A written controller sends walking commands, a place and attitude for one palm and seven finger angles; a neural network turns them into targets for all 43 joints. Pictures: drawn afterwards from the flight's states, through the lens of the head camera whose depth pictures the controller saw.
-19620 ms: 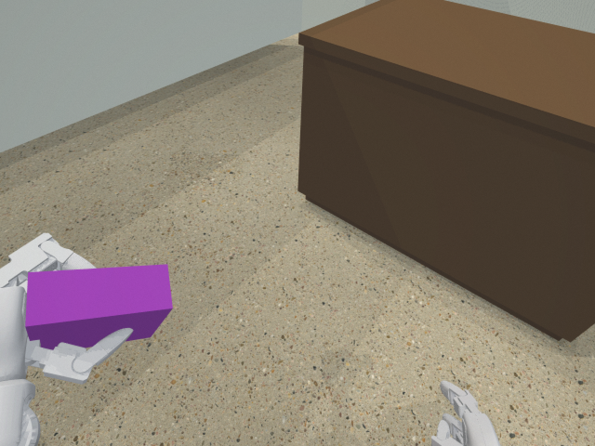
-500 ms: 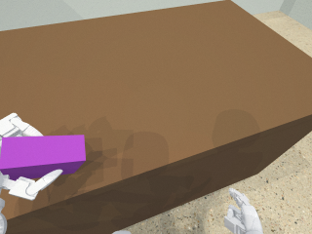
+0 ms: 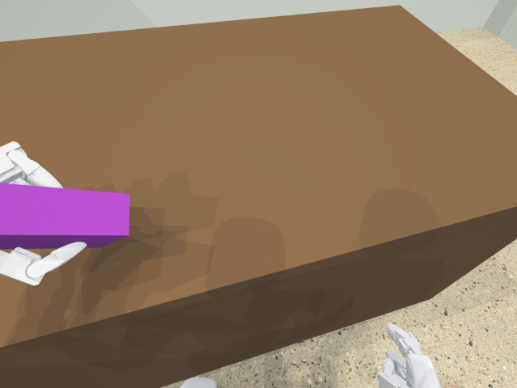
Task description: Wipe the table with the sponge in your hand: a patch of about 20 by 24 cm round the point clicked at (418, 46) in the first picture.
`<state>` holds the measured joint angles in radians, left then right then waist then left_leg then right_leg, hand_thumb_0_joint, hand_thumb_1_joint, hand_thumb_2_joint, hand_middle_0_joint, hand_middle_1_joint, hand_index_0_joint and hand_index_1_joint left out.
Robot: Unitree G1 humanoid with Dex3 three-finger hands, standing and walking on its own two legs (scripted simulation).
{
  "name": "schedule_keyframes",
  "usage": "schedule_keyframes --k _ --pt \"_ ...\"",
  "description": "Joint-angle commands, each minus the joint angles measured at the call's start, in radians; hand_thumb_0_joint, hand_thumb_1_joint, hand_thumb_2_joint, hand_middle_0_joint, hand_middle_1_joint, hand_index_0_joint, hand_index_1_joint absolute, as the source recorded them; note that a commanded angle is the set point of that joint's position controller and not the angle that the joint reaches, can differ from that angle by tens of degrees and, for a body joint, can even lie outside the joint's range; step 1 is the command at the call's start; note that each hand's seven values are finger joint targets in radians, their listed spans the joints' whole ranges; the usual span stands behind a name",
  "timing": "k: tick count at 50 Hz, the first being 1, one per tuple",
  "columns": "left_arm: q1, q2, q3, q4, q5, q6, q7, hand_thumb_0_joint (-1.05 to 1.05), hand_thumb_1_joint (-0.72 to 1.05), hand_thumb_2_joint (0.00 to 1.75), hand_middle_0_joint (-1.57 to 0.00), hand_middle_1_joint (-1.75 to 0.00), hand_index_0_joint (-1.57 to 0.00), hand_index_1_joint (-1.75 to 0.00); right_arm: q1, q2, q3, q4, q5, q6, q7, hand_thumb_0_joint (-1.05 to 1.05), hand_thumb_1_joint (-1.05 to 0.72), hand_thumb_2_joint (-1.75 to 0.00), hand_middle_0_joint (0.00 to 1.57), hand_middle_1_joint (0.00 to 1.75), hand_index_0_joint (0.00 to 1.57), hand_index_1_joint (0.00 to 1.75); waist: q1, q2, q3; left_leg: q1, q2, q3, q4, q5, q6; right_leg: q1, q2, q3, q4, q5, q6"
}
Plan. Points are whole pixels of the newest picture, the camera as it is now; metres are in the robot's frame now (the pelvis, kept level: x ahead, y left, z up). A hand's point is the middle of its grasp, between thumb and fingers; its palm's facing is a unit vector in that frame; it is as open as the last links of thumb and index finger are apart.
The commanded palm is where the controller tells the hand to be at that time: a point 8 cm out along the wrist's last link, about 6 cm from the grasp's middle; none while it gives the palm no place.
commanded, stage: come to a stop and stand still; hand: left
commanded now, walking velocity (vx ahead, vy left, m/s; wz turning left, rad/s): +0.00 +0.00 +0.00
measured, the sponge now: (78, 222) +0.25 +0.25 +0.16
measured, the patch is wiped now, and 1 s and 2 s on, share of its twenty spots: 0.00 0.00 0.00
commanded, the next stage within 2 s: look again from close up in 0.80 s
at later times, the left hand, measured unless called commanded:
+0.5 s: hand out of the picture +0.21 +0.32 +0.17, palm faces +0.41 -0.84 -0.35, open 9.2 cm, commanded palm +0.15 +0.35 +0.18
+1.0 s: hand (2, 236) +0.22 +0.32 +0.16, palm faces +0.37 -0.85 -0.37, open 9.2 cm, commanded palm +0.16 +0.35 +0.18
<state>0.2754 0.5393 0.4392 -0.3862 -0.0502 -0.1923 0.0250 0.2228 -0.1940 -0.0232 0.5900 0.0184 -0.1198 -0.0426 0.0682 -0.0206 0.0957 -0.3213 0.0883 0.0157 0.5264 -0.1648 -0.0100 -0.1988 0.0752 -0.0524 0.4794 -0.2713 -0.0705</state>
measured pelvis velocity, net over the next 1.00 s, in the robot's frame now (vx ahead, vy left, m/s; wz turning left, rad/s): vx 0.00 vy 0.08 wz -0.01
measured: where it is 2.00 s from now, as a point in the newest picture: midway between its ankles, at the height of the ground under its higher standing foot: outside the picture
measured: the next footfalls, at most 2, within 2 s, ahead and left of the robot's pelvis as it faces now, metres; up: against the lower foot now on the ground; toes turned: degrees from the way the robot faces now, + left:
none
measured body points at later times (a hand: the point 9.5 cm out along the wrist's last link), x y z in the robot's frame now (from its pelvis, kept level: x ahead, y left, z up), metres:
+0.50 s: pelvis -0.01 +0.07 +0.00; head +0.01 +0.10 +0.45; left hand +0.19 +0.37 +0.19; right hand +0.15 -0.14 -0.07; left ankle +0.04 +0.16 -0.74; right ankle -0.01 -0.07 -0.74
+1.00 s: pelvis +0.00 +0.08 +0.01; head +0.02 +0.10 +0.45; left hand +0.20 +0.37 +0.18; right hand +0.18 -0.15 -0.06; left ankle +0.04 +0.16 -0.74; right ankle -0.01 -0.07 -0.74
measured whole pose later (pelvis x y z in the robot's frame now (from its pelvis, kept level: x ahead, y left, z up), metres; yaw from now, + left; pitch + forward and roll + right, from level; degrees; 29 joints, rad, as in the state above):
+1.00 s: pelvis +0.00 +0.08 +0.01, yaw -1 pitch -2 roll -2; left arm 0.42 0.36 0.34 -0.47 -0.02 -0.19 0.11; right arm 0.19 -0.20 0.01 0.58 0.02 -0.13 -0.04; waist 0.03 -0.03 0.08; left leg -0.24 -0.02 0.01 0.46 -0.18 0.05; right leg -0.12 -0.01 0.00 0.37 -0.21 0.03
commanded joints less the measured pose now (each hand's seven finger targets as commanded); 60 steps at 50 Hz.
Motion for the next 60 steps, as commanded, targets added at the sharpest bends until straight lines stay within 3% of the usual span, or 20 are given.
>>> schedule_keyframes --k 1,4,6,7,9,12,15,21,23,29,34,40,44,45,49,50,54,55,59,60 --pt "0.016 0.002 0.018 -0.271 -0.024 -0.081 0.015 0.0 0.1 1.3 -1.2 -1.6 -1.2 -1.6 -0.051 -0.161 -0.06 -0.194 0.008 -0.095 0.037 0.0 -0.9 -0.9 0.2 0.3 0.2 0.3 -0.016 0.177 -0.31 0.231 0.054 -0.009 -0.014 0.393 0.096 0.009 -0.139 0.116 0.13 0.497 0.171" --pt "0.142 -0.025 0.003 -0.336 -0.01 -0.062 0.054 0.0 0.1 1.3 -1.2 -1.6 -1.2 -1.6 -0.097 -0.123 -0.034 -0.203 0.021 -0.11 0.062 0.0 -0.9 -0.9 0.2 0.3 0.2 0.3 -0.013 0.031 -0.276 0.134 0.004 0.018 0.037 0.224 0.058 0.056 -0.127 0.112 -0.013 0.35 0.14" --pt "0.123 0.037 0.069 -0.362 -0.01 -0.067 0.076 0.0 0.1 1.3 -1.2 -1.6 -1.2 -1.6 -0.099 -0.132 -0.041 -0.207 0.006 -0.101 0.045 0.0 -0.9 -0.9 0.2 0.3 0.2 0.3 -0.029 -0.123 -0.205 0.064 -0.064 0.014 0.117 -0.029 0.03 -0.01 -0.201 0.213 -0.139 0.245 0.096" --pt "0.123 0.05 0.089 -0.358 -0.014 -0.071 0.085 0.0 0.1 1.3 -1.2 -1.6 -1.2 -1.6 -0.104 -0.124 -0.037 -0.204 0.003 -0.1 0.032 0.0 -0.9 -0.9 0.2 0.3 0.2 0.3 -0.035 -0.156 -0.172 0.054 -0.088 -0.001 0.146 -0.092 0.021 -0.06 -0.241 0.279 -0.188 0.158 0.054" --pt "0.11 0.109 0.153 -0.394 -0.017 -0.085 0.112 0.0 0.1 1.3 -1.2 -1.6 -1.2 -1.6 -0.11 -0.124 -0.02 -0.175 -0.006 -0.091 0.01 0.0 -0.9 -0.9 0.2 0.3 0.2 0.3 -0.045 -0.041 -0.158 0.116 -0.078 -0.043 0.068 -0.083 0.017 -0.128 -0.244 0.279 -0.188 -0.027 -0.025" --pt "0.032 0.046 0.1 -0.334 -0.014 -0.092 0.113 0.0 0.1 1.3 -1.2 -1.6 -1.2 -1.6 -0.119 -0.127 -0.015 -0.172 -0.015 -0.084 -0.011 0.0 -0.9 -0.9 0.2 0.3 0.2 0.3 -0.055 0.107 -0.106 0.14 -0.035 -0.088 -0.093 -0.135 0.04 -0.141 -0.14 0.18 -0.167 -0.158 0.026" --pt "-0.03 0.01 0.058 -0.301 0.011 -0.097 0.106 0.0 0.1 1.3 -1.2 -1.6 -1.2 -1.6 -0.111 -0.139 -0.01 -0.166 -0.011 -0.092 -0.013 0.0 -0.9 -0.9 0.2 0.3 0.2 0.3 -0.053 0.203 -0.106 0.025 0.035 -0.17 -0.247 -0.325 0.071 0.002 -0.077 0.092 -0.063 -0.091 0.055" --pt "-0.001 -0.059 -0.032 -0.317 0.04 -0.082 0.095 0.0 0.1 1.3 -1.2 -1.6 -1.2 -1.6 -0.09 -0.134 -0.009 -0.168 -0.006 -0.118 0.017 0.0 -0.9 -0.9 0.2 0.3 0.2 0.3 -0.047 0.144 -0.148 0.012 0.038 -0.18 -0.261 -0.318 0.071 0.081 -0.076 0.072 -0.068 0.005 0.064" --pt "0.013 -0.051 -0.026 -0.318 0.043 -0.081 0.097 0.0 0.1 1.3 -1.2 -1.6 -1.2 -1.6 -0.085 -0.134 -0.009 -0.161 -0.01 -0.119 0.022 0.0 -0.9 -0.9 0.2 0.3 0.2 0.3 -0.047 0.105 -0.161 0.041 0.028 -0.167 -0.239 -0.239 0.063 0.079 -0.082 0.075 -0.094 0.04 0.063" --pt "0.014 0.007 0.044 -0.338 0.037 -0.079 0.109 0.0 0.1 1.3 -1.2 -1.6 -1.2 -1.6 -0.111 -0.122 0.002 -0.147 -0.009 -0.104 0.014 0.0 -0.9 -0.9 0.2 0.3 0.2 0.3 -0.047 0.132 -0.196 0.112 0.008 -0.132 -0.215 -0.076 0.037 0.082 -0.085 0.068 -0.095 0.107 0.06" --pt "0.032 -0.007 0.029 -0.34 0.027 -0.081 0.107 0.0 0.1 1.3 -1.2 -1.6 -1.2 -1.6 -0.115 -0.116 0.002 -0.151 -0.005 -0.093 0.01 0.0 -0.9 -0.9 0.2 0.3 0.2 0.3 -0.048 0.125 -0.204 0.15 0.005 -0.122 -0.191 0.048 0.027 0.088 -0.099 0.063 -0.104 0.166 0.058" --pt "0.071 -0.046 -0.01 -0.301 0.024 -0.072 0.105 0.0 0.1 1.3 -1.2 -1.6 -1.2 -1.6 -0.103 -0.125 -0.003 -0.152 -0.007 -0.074 0.008 0.0 -0.9 -0.9 0.2 0.3 0.2 0.3 -0.048 0.115 -0.188 0.13 0.005 -0.119 -0.189 0.024 0.034 0.1 -0.111 0.063 -0.129 0.167 0.059" --pt "0.066 -0.001 0.031 -0.312 0.031 -0.068 0.116 0.0 0.1 1.3 -1.2 -1.6 -1.2 -1.6 -0.123 -0.126 -0.006 -0.155 -0.001 -0.069 0.002 0.0 -0.9 -0.9 0.2 0.3 0.2 0.3 -0.045 0.085 -0.183 0.138 -0.001 -0.107 -0.18 0.007 0.031 0.087 -0.12 0.085 -0.139 0.172 0.056" --pt "0.075 -0.051 -0.012 -0.289 0.022 -0.068 0.109 0.0 0.1 1.3 -1.2 -1.6 -1.2 -1.6 -0.106 -0.127 -0.008 -0.154 -0.005 -0.061 0.001 0.0 -0.9 -0.9 0.2 0.3 0.2 0.3 -0.05 0.083 -0.179 0.131 -0.003 -0.113 -0.177 0.006 0.038 0.093 -0.124 0.08 -0.146 0.175 0.054" --pt "0.043 0.011 0.035 -0.343 0.028 -0.07 0.119 0.0 0.1 1.3 -1.2 -1.6 -1.2 -1.6 -0.125 -0.131 -0.01 -0.158 0.0 -0.061 -0.004 0.0 -0.9 -0.9 0.2 0.3 0.2 0.3 -0.047 0.108 -0.19 0.14 -0.006 -0.104 -0.171 0.022 0.032 0.096 -0.128 0.093 -0.139 0.188 0.052" --pt "0.076 -0.034 -0.001 -0.308 0.019 -0.071 0.113 0.0 0.1 1.3 -1.2 -1.6 -1.2 -1.6 -0.111 -0.126 -0.008 -0.159 -0.004 -0.056 -0.006 0.0 -0.9 -0.9 0.2 0.3 0.2 0.3 -0.048 0.109 -0.188 0.137 -0.005 -0.116 -0.175 0.017 0.04 0.1 -0.131 0.079 -0.145 0.18 0.051" --pt "0.089 0.014 0.044 -0.328 0.022 -0.066 0.119 0.0 0.1 1.3 -1.2 -1.6 -1.2 -1.6 -0.127 -0.129 -0.011 -0.161 0.002 -0.057 -0.007 0.0 -0.9 -0.9 0.2 0.3 0.2 0.3 -0.043 0.082 -0.193 0.147 -0.006 -0.101 -0.158 0.021 0.037 0.093 -0.136 0.098 -0.15 0.192 0.051" --pt "0.101 -0.044 -0.006 -0.302 0.013 -0.066 0.111 0.0 0.1 1.3 -1.2 -1.6 -1.2 -1.6 -0.11 -0.126 -0.01 -0.161 -0.001 -0.052 -0.007 0.0 -0.9 -0.9 0.2 0.3 0.2 0.3 -0.051 0.084 -0.184 0.143 -0.007 -0.114 -0.166 0.015 0.041 0.092 -0.138 0.089 -0.155 0.181 0.048" --pt "0.1 0.011 0.043 -0.313 0.02 -0.06 0.119 0.0 0.1 1.3 -1.2 -1.6 -1.2 -1.6 -0.124 -0.129 -0.01 -0.157 0.002 -0.053 -0.009 0.0 -0.9 -0.9 0.2 0.3 0.2 0.3 -0.045 0.068 -0.19 0.147 -0.004 -0.103 -0.16 0.01 0.037 0.089 -0.139 0.099 -0.156 0.183 0.051" --pt "0.117 -0.04 0.002 -0.281 0.01 -0.058 0.111 0.0 0.1 1.3 -1.2 -1.6 -1.2 -1.6 -0.11 -0.125 -0.009 -0.158 -0.001 -0.047 -0.01 0.0 -0.9 -0.9 0.2 0.3 0.2 0.3 -0.051 0.062 -0.179 0.138 -0.004 -0.113 -0.165 -0.002 0.044 0.088 -0.141 0.091 -0.163 0.172 0.051"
